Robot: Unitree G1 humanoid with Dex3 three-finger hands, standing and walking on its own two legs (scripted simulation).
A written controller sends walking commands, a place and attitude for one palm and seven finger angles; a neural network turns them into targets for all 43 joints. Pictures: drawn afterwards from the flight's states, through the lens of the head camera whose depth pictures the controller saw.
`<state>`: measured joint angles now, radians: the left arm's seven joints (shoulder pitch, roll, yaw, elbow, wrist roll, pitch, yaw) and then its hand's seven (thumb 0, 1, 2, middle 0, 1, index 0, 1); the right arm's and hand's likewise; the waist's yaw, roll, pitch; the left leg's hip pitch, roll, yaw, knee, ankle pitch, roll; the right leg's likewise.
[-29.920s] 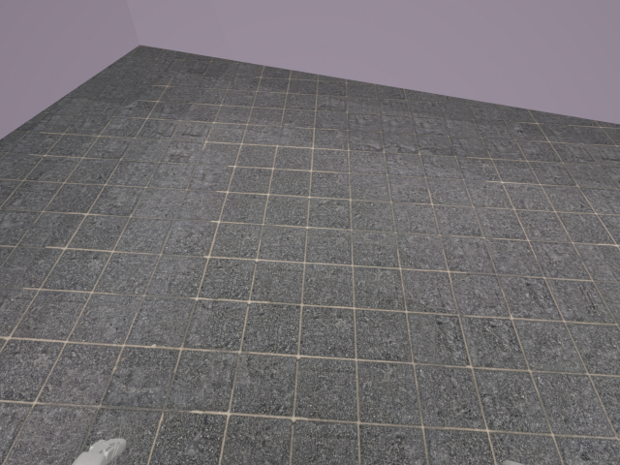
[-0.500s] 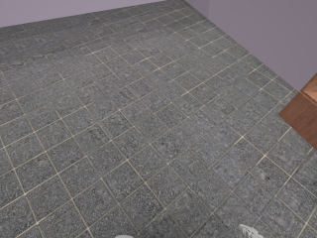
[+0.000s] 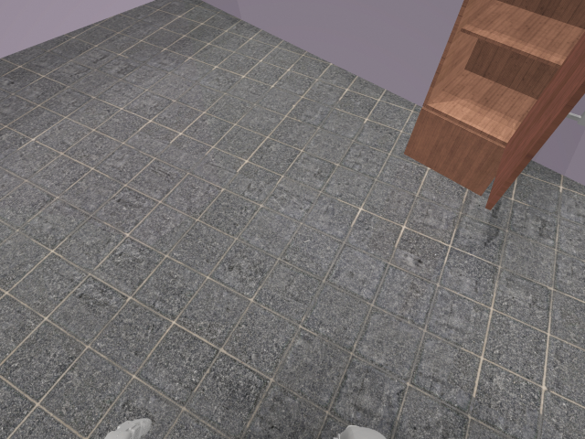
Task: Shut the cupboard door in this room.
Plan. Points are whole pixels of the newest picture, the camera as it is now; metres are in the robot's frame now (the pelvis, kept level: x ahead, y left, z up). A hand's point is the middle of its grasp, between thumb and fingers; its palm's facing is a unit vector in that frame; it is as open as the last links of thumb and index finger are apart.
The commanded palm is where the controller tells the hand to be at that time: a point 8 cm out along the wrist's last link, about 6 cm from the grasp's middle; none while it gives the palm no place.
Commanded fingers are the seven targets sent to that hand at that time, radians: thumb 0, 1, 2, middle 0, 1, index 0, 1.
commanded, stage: turn or walk to find it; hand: left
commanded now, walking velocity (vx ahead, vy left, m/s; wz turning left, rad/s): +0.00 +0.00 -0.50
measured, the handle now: out of the picture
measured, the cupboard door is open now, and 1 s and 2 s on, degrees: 100 100 100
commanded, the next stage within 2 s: stand and wait in 1.04 s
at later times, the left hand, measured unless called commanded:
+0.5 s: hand out of the picture +0.10 +0.14 -0.15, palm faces -0.13 -0.97 -0.22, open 7.3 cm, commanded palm none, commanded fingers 0.00 0.90 0.90 -0.20 -0.30 -0.20 -0.30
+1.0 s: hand (228, 292) +0.38 +0.13 -0.16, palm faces -0.39 -0.90 -0.19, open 7.3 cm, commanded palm none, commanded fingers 0.00 0.90 0.90 -0.20 -0.30 -0.20 -0.30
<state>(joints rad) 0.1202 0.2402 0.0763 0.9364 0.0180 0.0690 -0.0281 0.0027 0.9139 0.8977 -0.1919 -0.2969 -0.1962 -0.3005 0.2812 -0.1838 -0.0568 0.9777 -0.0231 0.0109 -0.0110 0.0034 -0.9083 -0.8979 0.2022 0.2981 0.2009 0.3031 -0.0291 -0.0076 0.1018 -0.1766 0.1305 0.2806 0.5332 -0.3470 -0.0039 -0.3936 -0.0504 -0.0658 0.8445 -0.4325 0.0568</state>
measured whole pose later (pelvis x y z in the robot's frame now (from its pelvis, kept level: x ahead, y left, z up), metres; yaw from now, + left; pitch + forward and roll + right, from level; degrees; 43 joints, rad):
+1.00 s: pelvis +0.22 -0.03 +0.01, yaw -26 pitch +0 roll -2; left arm 0.19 0.26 0.10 0.98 0.03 0.02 -0.03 0.00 0.92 0.90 -0.19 -0.30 -0.20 -0.30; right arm 0.40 -0.16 -0.03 1.04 -0.01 -0.06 -0.02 0.00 -0.93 -0.90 0.20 0.30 0.20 0.30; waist 0.00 -0.04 0.03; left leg -0.02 0.06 0.23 0.35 -0.33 0.01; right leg -0.68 -0.07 -0.01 1.22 -0.14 0.02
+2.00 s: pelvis +0.42 -0.13 +0.01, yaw -32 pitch -1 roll +0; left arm 0.34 0.14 -0.01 1.20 0.00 -0.02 0.03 0.00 0.91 0.90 -0.19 -0.30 -0.20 -0.30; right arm 0.25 -0.16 0.00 1.14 0.00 -0.02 -0.03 0.01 -0.95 -0.90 0.20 0.30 0.20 0.30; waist 0.02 -0.01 0.04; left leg -0.14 0.01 0.14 0.36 -0.21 0.03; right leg -0.11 -0.05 -0.10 0.36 -0.23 0.02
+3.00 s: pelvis +0.59 -0.28 -0.01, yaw -29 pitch +1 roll +2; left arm 0.51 0.05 -0.01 1.22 0.02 -0.07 0.03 0.00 0.91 0.90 -0.20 -0.30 -0.20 -0.30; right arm 0.04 -0.18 -0.03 1.03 -0.02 -0.03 0.01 0.00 -0.92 -0.90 0.19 0.30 0.19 0.30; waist 0.06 0.01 0.11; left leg -0.49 0.01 0.17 0.62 -0.08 0.02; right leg 0.10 -0.02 -0.21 0.36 -0.44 -0.02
